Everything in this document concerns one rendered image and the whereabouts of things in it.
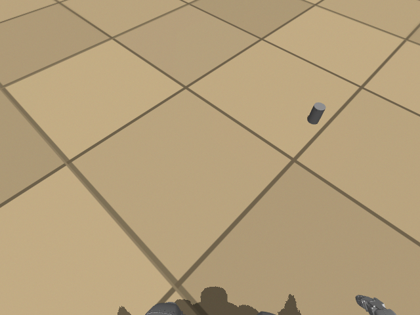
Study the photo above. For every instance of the right robot hand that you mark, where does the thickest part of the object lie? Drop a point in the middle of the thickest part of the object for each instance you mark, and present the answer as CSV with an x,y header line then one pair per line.
x,y
373,306

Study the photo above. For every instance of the can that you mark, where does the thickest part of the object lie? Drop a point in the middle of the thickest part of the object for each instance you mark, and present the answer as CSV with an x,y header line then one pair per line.
x,y
316,113

